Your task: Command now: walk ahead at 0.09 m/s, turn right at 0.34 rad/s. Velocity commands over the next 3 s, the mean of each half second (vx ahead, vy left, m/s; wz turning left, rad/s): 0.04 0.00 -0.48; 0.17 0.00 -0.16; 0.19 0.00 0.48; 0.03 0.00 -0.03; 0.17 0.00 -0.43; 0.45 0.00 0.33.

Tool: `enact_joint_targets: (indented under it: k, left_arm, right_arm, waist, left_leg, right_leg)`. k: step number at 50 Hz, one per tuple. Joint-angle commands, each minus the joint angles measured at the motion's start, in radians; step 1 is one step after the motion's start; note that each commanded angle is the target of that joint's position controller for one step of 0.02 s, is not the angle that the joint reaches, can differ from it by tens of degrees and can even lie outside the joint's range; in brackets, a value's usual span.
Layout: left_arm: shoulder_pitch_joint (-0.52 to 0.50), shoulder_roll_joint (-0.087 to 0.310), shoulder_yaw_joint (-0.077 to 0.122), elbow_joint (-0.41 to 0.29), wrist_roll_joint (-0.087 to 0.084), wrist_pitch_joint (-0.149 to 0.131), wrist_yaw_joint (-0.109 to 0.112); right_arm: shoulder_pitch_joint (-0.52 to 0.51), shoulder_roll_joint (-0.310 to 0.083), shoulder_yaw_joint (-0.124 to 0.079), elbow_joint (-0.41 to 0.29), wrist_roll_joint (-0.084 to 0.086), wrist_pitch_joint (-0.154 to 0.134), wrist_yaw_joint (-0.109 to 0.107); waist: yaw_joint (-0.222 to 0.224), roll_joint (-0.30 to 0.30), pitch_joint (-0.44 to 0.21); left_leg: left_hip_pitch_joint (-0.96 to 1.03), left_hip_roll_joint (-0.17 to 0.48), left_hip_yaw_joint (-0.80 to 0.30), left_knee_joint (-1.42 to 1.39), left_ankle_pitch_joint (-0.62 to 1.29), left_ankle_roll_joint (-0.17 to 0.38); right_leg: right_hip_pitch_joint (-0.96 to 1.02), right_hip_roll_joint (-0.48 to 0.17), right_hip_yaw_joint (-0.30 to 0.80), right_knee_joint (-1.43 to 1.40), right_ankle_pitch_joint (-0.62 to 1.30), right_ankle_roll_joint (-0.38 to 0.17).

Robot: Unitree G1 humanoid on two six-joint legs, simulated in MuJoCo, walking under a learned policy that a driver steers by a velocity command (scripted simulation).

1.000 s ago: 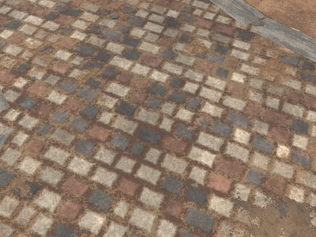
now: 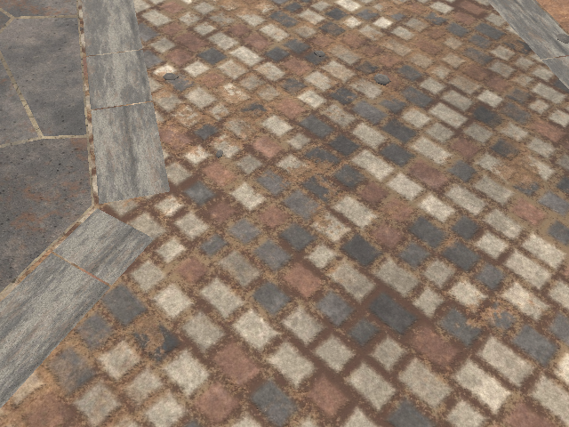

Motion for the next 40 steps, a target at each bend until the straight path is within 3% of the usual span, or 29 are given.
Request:
enact_joint_targets:
  k: [1,3,4,5,6,7,8,9,10,12,14,16,22,25,26,27,28,29,30,31,32,33,35,37,40]
  left_arm:
    - [-0.079,0.082,0.018,-0.113,0.002,-0.018,-0.022]
    - [0.001,0.111,0.034,-0.106,0.005,-0.017,-0.023]
    - [0.089,0.141,0.051,-0.090,0.005,-0.020,-0.014]
    - [0.178,0.189,0.068,-0.086,0.009,-0.022,0.007]
    - [0.189,0.288,0.081,-0.100,0.014,-0.018,0.032]
    - [0.186,0.267,0.070,-0.123,0.030,-0.020,0.032]
    - [0.112,0.221,0.063,-0.147,0.016,-0.016,0.032]
    - [0.052,0.175,0.050,-0.151,-0.003,-0.010,0.040]
    - [0.015,0.147,0.040,-0.158,-0.014,-0.001,0.045]
    - [-0.036,0.152,0.041,-0.168,0.000,0.013,0.054]
    - [-0.039,0.169,0.052,-0.172,0.011,0.022,0.062]
    - [-0.026,0.193,0.063,-0.170,0.008,0.031,0.072]
    - [-0.038,0.194,0.067,-0.187,0.003,0.060,0.077]
    - [-0.045,0.172,0.059,-0.192,-0.011,0.072,0.079]
    - [-0.011,0.126,0.045,-0.193,-0.006,0.072,0.079]
    - [-0.023,0.105,0.043,-0.232,-0.009,0.061,0.075]
    - [0.004,0.184,0.066,-0.213,0.008,0.047,0.074]
    - [0.028,0.219,0.083,-0.183,-0.004,0.050,0.070]
    - [0.059,0.203,0.083,-0.153,-0.008,0.062,0.073]
    - [0.069,0.182,0.078,-0.143,-0.004,0.072,0.077]
    - [0.064,0.150,0.069,-0.145,-0.006,0.078,0.075]
    - [0.032,0.123,0.056,-0.156,-0.006,0.078,0.074]
    - [-0.018,0.075,0.032,-0.178,-0.003,0.070,0.069]
    - [-0.036,0.042,0.010,-0.183,0.004,0.057,0.056]
    - [-0.052,0.080,0.018,-0.175,-0.004,0.028,0.044]
  right_arm:
    - [-0.021,-0.196,-0.059,-0.047,0.014,0.007,-0.015]
    - [-0.051,-0.203,-0.064,-0.056,0.022,0.016,-0.021]
    - [-0.067,-0.195,-0.060,-0.060,0.026,0.017,-0.022]
    - [-0.059,-0.181,-0.053,-0.068,0.020,0.006,-0.018]
    - [0.024,-0.062,-0.019,-0.098,-0.041,-0.009,0.000]
    - [0.059,-0.112,-0.017,-0.088,-0.021,-0.022,0.020]
    - [-0.019,-0.190,-0.037,-0.092,0.015,-0.023,0.030]
    - [-0.080,-0.186,-0.036,-0.113,0.017,-0.018,0.027]
    - [-0.100,-0.175,-0.036,-0.111,0.004,-0.006,0.017]
    - [-0.079,-0.155,-0.035,-0.110,-0.003,0.017,0.011]
    - [-0.051,-0.111,-0.023,-0.096,-0.005,0.020,0.006]
    - [-0.055,-0.104,-0.018,-0.090,-0.007,0.018,0.002]
    - [-0.098,-0.122,-0.032,-0.101,0.008,0.003,0.017]
    - [-0.040,-0.130,-0.048,-0.085,0.009,-0.017,0.026]
    - [-0.013,-0.199,-0.066,-0.088,-0.007,-0.016,0.020]
    - [-0.038,-0.288,-0.087,-0.081,-0.039,-0.003,0.018]
    - [-0.082,-0.233,-0.075,-0.117,-0.058,-0.009,0.018]
    - [-0.134,-0.177,-0.058,-0.135,-0.047,-0.010,0.011]
    - [-0.173,-0.152,-0.051,-0.141,-0.027,-0.008,0.007]
    - [-0.183,-0.138,-0.046,-0.141,-0.010,-0.007,0.003]
    - [-0.173,-0.134,-0.041,-0.138,-0.004,-0.003,-0.002]
    - [-0.141,-0.133,-0.040,-0.128,-0.007,0.003,-0.003]
    - [-0.053,-0.137,-0.041,-0.097,-0.005,0.010,-0.002]
    - [-0.035,-0.157,-0.044,-0.080,0.010,0.009,0.008]
    - [-0.021,-0.204,-0.057,-0.072,0.027,0.012,0.022]
  waist:
    - [-0.004,0.149,-0.037]
    - [0.039,0.157,-0.084]
    - [0.088,0.131,-0.135]
    - [0.138,0.060,-0.196]
    - [0.054,-0.213,-0.301]
    - [0.073,-0.181,-0.499]
    - [0.097,-0.049,-0.398]
    - [0.076,0.014,-0.267]
    - [0.051,0.078,-0.185]
    - [0.004,0.020,-0.110]
    - [0.001,-0.036,-0.115]
    - [0.013,-0.048,-0.157]
    - [0.045,-0.108,-0.167]
    - [0.006,-0.109,-0.161]
    - [0.016,0.008,-0.171]
    - [0.057,0.339,-0.102]
    - [0.042,0.309,-0.114]
    - [0.062,0.220,-0.109]
    - [0.077,0.174,-0.094]
    - [0.069,0.166,-0.087]
    - [0.059,0.166,-0.080]
    - [0.035,0.169,-0.079]
    - [-0.010,0.192,-0.120]
    - [-0.020,0.247,-0.119]
    - [-0.023,0.260,-0.046]
  left_leg:
    - [0.011,0.283,-0.031,0.077,0.926,0.084]
    - [0.009,0.276,-0.025,0.227,1.074,0.072]
    - [-0.022,0.241,-0.001,0.373,1.057,0.045]
    - [-0.160,0.173,0.015,0.595,0.839,-0.013]
    - [-0.499,0.010,0.002,0.954,-0.189,-0.086]
    - [-0.614,-0.083,-0.229,1.184,-0.367,-0.119]
    - [-0.668,-0.014,-0.274,1.194,-0.283,-0.108]
    - [-0.693,0.020,-0.255,1.127,-0.208,-0.101]
    - [-0.678,0.051,-0.243,1.045,-0.162,-0.103]
    - [-0.558,0.059,-0.220,0.874,-0.106,-0.110]
    - [-0.500,0.038,-0.188,0.728,-0.107,-0.132]
    - [-0.463,0.032,-0.193,0.630,-0.070,-0.146]
    - [-0.404,0.009,-0.203,0.425,0.008,-0.131]
    - [-0.256,0.017,-0.188,0.143,0.124,-0.081]
    - [-0.163,0.191,-0.337,0.055,0.111,-0.018]
    - [-0.179,0.384,-0.608,-0.022,0.203,0.138]
    - [-0.225,0.456,-0.675,-0.025,0.256,0.219]
    - [-0.243,0.406,-0.568,0.001,0.280,0.194]
    - [-0.243,0.336,-0.456,0.025,0.294,0.147]
    - [-0.213,0.302,-0.394,0.039,0.315,0.126]
    - [-0.206,0.281,-0.338,0.044,0.366,0.124]
    - [-0.206,0.258,-0.308,0.043,0.402,0.133]
    - [-0.129,0.248,-0.318,0.013,0.182,0.146]
    - [-0.148,0.246,-0.349,-0.037,-0.044,0.148]
    - [-0.232,0.256,-0.391,-0.049,-0.096,0.161]
  right_leg:
    - [0.043,0.028,-0.039,-0.056,-0.053,-0.034]
    - [0.143,0.077,-0.071,-0.094,-0.114,-0.076]
    - [0.271,0.111,-0.076,-0.179,-0.041,-0.109]
    - [0.480,0.064,0.024,-0.261,0.220,-0.161]
    - [0.793,-0.213,0.377,-0.154,0.783,-0.326]
    - [0.878,-0.356,0.728,-0.277,0.576,-0.513]
    - [0.789,-0.309,0.615,-0.330,0.366,-0.466]
    - [0.661,-0.253,0.519,-0.356,0.208,-0.403]
    - [0.534,-0.209,0.459,-0.386,0.105,-0.354]
    - [0.337,-0.127,0.377,-0.424,0.016,-0.305]
    - [0.288,-0.093,0.333,-0.418,0.093,-0.299]
    - [0.291,-0.087,0.334,-0.397,0.075,-0.294]
    - [0.291,-0.075,0.451,-0.365,-0.177,-0.241]
    - [0.268,-0.028,0.466,-0.276,-0.179,-0.176]
    - [0.179,0.036,0.394,-0.132,-0.329,-0.117]
    - [-0.027,0.199,0.161,0.081,-0.514,-0.057]
    - [-0.028,0.135,0.181,0.340,-0.552,-0.017]
    - [-0.019,0.120,0.186,0.446,-0.486,-0.003]
    - [-0.016,0.110,0.164,0.498,-0.428,0.018]
    - [-0.044,0.102,0.153,0.542,-0.372,0.036]
    - [-0.049,0.093,0.133,0.550,-0.347,0.050]
    - [-0.028,0.096,0.113,0.512,-0.335,0.059]
    - [-0.007,0.085,0.089,0.360,-0.333,0.061]
    - [0.097,0.066,0.042,0.175,-0.397,0.042]
    - [0.246,0.083,-0.009,-0.074,-0.436,-0.001]
Next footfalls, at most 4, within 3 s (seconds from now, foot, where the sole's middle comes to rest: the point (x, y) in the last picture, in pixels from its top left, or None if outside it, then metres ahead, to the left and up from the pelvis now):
0.10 right None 0.18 -0.10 -0.77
0.52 left None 0.21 0.13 -0.77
0.88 right None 0.09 -0.09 -0.77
1.28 left None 0.45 0.07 -0.77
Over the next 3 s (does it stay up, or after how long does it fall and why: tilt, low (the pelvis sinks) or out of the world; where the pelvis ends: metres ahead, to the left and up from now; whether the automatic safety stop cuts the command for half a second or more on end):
stays up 0.68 -0.16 0.00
